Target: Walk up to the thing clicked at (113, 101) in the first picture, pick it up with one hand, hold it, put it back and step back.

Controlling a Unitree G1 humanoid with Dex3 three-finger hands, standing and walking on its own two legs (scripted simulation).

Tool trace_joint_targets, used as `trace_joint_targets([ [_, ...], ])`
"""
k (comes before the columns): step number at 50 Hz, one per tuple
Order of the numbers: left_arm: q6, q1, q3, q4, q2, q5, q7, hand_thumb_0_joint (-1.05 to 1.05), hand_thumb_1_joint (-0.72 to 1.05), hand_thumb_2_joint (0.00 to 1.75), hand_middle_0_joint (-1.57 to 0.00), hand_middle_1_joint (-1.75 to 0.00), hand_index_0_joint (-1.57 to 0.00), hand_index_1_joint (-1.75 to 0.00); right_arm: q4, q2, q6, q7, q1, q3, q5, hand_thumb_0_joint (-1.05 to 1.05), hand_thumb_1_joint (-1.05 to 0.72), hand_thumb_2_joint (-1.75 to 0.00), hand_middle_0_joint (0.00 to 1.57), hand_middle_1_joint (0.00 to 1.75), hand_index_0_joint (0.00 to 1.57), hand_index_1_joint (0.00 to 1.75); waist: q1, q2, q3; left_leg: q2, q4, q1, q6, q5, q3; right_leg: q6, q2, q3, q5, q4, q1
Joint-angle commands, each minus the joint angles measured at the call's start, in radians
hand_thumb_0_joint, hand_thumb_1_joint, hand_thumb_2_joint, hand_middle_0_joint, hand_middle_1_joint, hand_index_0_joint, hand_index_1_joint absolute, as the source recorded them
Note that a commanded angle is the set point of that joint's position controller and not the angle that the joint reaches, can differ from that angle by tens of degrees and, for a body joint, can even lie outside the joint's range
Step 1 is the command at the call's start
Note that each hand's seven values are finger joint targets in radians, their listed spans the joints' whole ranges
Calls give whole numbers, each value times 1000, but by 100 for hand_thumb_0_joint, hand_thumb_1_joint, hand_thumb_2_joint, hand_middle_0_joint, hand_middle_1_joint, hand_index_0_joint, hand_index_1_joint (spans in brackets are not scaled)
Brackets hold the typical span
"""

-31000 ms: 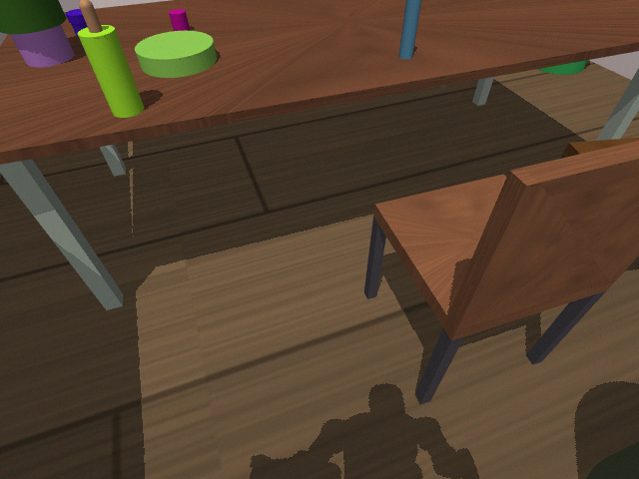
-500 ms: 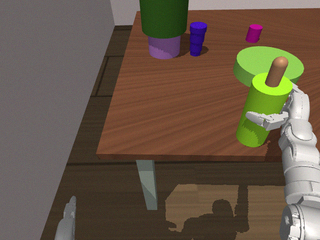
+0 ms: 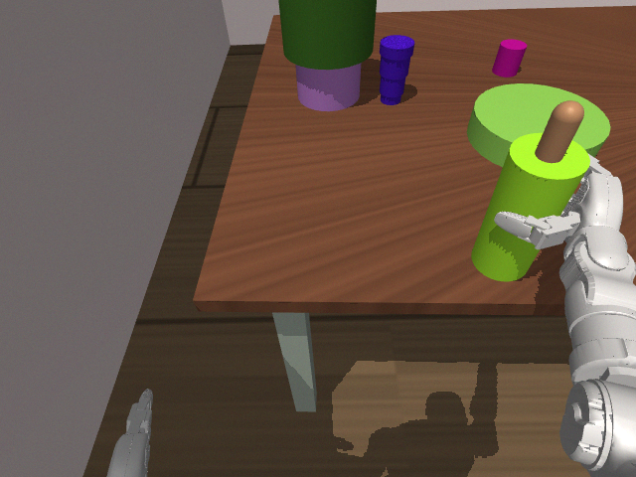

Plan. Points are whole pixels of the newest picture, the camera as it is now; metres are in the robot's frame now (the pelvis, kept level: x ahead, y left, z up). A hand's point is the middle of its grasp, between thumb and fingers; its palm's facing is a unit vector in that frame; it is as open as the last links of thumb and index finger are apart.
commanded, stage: lower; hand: right
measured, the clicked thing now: (528, 197) +0.45 -0.21 +0.14
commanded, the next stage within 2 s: open in 0.68 s
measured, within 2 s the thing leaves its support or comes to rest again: rests again in 1.38 s
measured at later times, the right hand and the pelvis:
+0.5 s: hand (544, 198) +0.46 -0.23 +0.13, palm faces +0.22 +0.98 +0.01, open 11.3 cm; pelvis +0.00 -0.01 +0.00, yaw +0 degrees
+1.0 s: hand (541, 196) +0.47 -0.24 +0.12, palm faces +0.19 +0.98 +0.00, open 14.0 cm; pelvis +0.01 -0.01 +0.00, yaw +0 degrees
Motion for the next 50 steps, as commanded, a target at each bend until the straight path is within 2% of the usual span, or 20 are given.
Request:
trace_joint_targets([
  [1, -55, -54, 86, -180, 173, -6, 13, 0, -56, 6, -4, -4, -3, -5, -252, -252, -126, 3, -555, -12, 8, 0, 23, -111, 115, 129, 121, 129, 31, -42, -353, -20, -99, 94, 7, 122, 7, -33, 17, -18, 81, -96, 182],
  [6, -43, -50, 52, -190, 133, -7, 0, 0, -57, 7, -4, -4, -3, -5, -205, -251, -138, 18, -528, -10, 5, 0, 26, -103, 110, 121, 116, 121, 25, -35, -317, -14, -101, 85, 6, 79, -5, -35, 22, -21, 45, -90, 124],
  [7, -48, -63, 80, -220, 173, -7, 6, 0, -56, 6, -4, -4, -3, -5, -165, -258, -137, 24, -529, -15, 3, 0, 27, -100, 110, 119, 116, 119, 37, -22, -321, -21, -99, 53, 6, 54, 5, -35, 13, -12, 18, -93, 141],
  [9, -41, -29, 32, -205, 122, -7, -4, 0, -57, 7, -4, -4, -3, -5, -179, -235, -143, 31, -530, 1, 3, 0, 29, -96, 108, 114, 113, 114, 29, -58, -327, -21, -97, 50, 12, 45, 4, -31, 16, -13, 10, -95, 138],
  [12, -37, -28, 36, -230, 133, -9, -4, 0, -57, 7, -4, -4, -3, -5, -178, -270, -148, 38, -509, -18, 7, 0, 31, -89, 105, 109, 110, 109, 15, -59, -352, -24, -88, 77, 12, 76, 10, -30, 18, -15, 46, -89, 131],
  [14, -30, -24, 89, -219, 178, -8, 5, 0, -57, 7, -4, -4, -3, -5, -155, -257, -143, 40, -514, -1, 6, 0, 32, -88, 104, 107, 109, 107, 33, -58, -354, -24, -83, 64, 13, 84, 10, -30, 16, -16, 49, -84, 141],
  [17, -28, -47, 57, -260, 157, -12, -3, 0, -58, 8, -4, -4, -3, -5, -137, -230, -143, 47, -469, 3, 7, 0, 32, -80, 103, 101, 107, 102, 13, -52, -350, -27, -74, 69, 16, 101, 19, -25, 13, -10, 80, -85, 139],
  [22, -18, -20, 75, -264, 174, -14, 1, 0, -58, 8, -4, -4, -3, -5, -115, -236, -147, 56, -471, 5, 7, 0, 33, -72, 100, 94, 104, 94, 33, -29, -336, -28, -72, 54, 17, 102, 19, -28, 11, -8, 80, -78, 130],
  [26, -8, 24, 43, -225, 133, -13, -7, 0, -58, 8, -4, -4, -3, -6, -113, -201, -149, 64, -485, 29, 7, 0, 34, -68, 98, 91, 101, 91, 38, -66, -311, -29, -66, 19, 20, 96, 21, -25, 10, -7, 77, -76, 133],
  [28, -7, 15, 82, -236, 183, -13, 0, 0, -58, 7, -4, -4, -3, -5, -101, -246, -145, 68, -463, 10, 4, 0, 33, -66, 98, 89, 101, 89, 44, -48, -322, -30, -66, 17, 17, 107, 22, -27, 8, -6, 89, -72, 146],
  [29, -4, 4, 48, -251, 154, -13, -6, 0, -59, 8, -4, -4, -3, -6, -132, -261, -147, 69, -484, 6, 3, 0, 34, -64, 98, 87, 101, 87, 34, -60, -333, -26, -68, 38, 17, 108, 16, -28, 13, -10, 85, -70, 134],
  [30, -3, 12, 53, -254, 152, -13, -6, 0, -58, 8, -4, -4, -3, -6, -139, -227, -147, 74, -519, 27, 7, 0, 34, -63, 97, 86, 99, 86, 51, -66, -338, -30, -66, 20, 18, 103, 20, -28, 10, -7, 82, -71, 149],
  [31, 1, 34, 58, -226, 153, -15, -7, 0, -59, 8, -4, -4, -3, -6, -113, -235, -140, 72, -485, 13, 10, 0, 34, -63, 96, 85, 98, 86, 33, -66, -317, -29, -62, 22, 21, 103, 22, -25, 11, -6, 87, -75, 135],
  [33, -2, -2, 83, -284, 187, -19, -3, 0, -59, 8, -4, -4, -3, -6, -149, -243, -141, 75, -511, 15, 17, 0, 33, -61, 95, 84, 98, 84, 46, -53, -353, -28, -65, 35, 19, 105, 21, -27, 11, -4, 81, -74, 157],
  [36, -3, -13, 52, -299, 155, -20, -7, 0, -59, 8, -4, -4, -3, -6, -135, -198, -139, 82, -506, 40, 23, 0, 33, -56, 95, 80, 97, 80, 36, -56, -348, -30, -58, 34, 21, 108, 30, -23, 9, 0, 96, -76, 158],
  [39, 6, 35, 94, -265, 201, -22, -2, 0, -60, 9, -4, -4, -3, -6, -133, -275, -135, 84, -497, -3, 24, 0, 32, -53, 93, 76, 95, 77, 33, -61, -359, -28, -53, 42, 21, 142, 28, -23, 10, -1, 142, -68, 163],
  [41, 6, 21, 42, -268, 137, -22, -10, 0, -58, 8, -5, -5, -4, -6, -113, -209, -132, 96, -500, 23, 31, 0, 48, -37, 78, 60, 79, 61, 35, -64, -345, -28, -56, 39, 20, 154, 27, -23, 11, -5, 161, -59, 165],
  [43, 9, 25, 67, -260, 165, -22, -6, 0, -58, 8, -5, -5, -4, -6, -91, -237, -135, 94, -481, 1, 33, 0, 61, -21, 68, 44, 68, 45, 37, -33, -343, -26, -57, 55, 17, 155, 23, -30, 16, -7, 144, -54, 137],
  [46, 13, 7, 53, -280, 155, -20, -10, 0, -58, 8, -5, -5, -4, -6, -136, -241, -142, 95, -511, 9, 26, 0, 61, 0, 51, 22, 51, 22, 28, -73, -366, -26, -54, 59, 20, 158, 23, -25, 14, -8, 159, -58, 160],
  [50, 20, 7, 69, -267, 165, -23, -8, 0, -58, 8, -6, -5, -5, -7, -116, -258, -143, 89, -465, -1, 28, 0, 61, 0, 32, 8, 32, 8, 19, -54, -333, -26, -61, 65, 20, 125, 22, -28, 16, -9, 112, -66, 131],
])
